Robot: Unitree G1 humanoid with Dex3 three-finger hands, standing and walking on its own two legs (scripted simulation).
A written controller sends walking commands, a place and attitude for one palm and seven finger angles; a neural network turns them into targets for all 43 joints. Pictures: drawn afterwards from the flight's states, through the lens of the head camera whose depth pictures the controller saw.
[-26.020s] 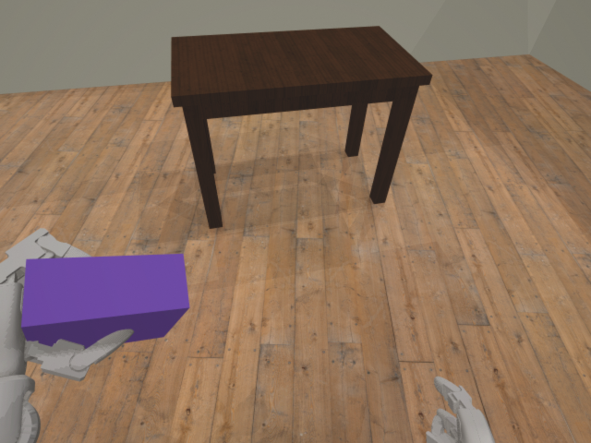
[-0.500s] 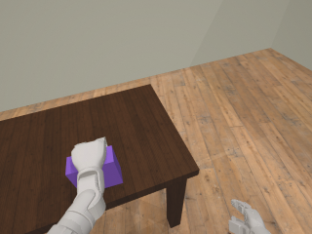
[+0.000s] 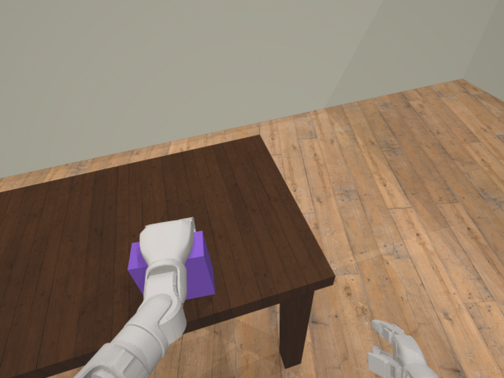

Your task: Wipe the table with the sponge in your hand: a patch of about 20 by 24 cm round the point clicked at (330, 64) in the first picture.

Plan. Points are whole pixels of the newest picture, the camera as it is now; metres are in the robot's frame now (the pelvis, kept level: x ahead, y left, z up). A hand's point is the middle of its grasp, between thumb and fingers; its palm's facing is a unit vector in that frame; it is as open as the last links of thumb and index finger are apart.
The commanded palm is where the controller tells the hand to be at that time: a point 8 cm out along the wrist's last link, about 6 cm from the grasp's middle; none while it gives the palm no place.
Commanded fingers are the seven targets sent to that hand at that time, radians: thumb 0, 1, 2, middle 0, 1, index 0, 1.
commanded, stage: slide across to the third lane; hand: left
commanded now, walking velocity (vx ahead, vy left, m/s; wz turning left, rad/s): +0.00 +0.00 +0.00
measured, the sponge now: (178, 276) +0.30 +0.20 -0.05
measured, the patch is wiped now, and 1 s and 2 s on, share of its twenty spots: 0.95 0.95 0.95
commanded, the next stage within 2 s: wipe forward along the third lane in 1.08 s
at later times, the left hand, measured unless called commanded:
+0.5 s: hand (197, 254) +0.32 +0.15 +0.00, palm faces -0.05 +0.00 -1.00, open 9.6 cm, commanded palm +0.29 +0.12 +0.05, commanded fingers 0.00 0.10 1.30 -1.20 -1.60 -1.20 -1.60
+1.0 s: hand (198, 254) +0.33 +0.15 +0.00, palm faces -0.05 -0.01 -1.00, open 9.6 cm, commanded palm +0.29 +0.12 +0.05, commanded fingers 0.00 0.10 1.30 -1.20 -1.60 -1.20 -1.60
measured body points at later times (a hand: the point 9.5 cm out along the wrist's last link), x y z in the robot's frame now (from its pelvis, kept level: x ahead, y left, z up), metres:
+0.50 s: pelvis -0.02 -0.01 +0.00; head -0.03 -0.03 +0.45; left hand +0.32 +0.15 +0.06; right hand +0.17 -0.23 -0.12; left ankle +0.01 +0.11 -0.73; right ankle -0.02 -0.10 -0.73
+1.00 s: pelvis -0.01 -0.01 +0.00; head -0.02 -0.04 +0.45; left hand +0.32 +0.15 +0.06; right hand +0.17 -0.24 -0.11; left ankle +0.01 +0.11 -0.73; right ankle -0.02 -0.10 -0.73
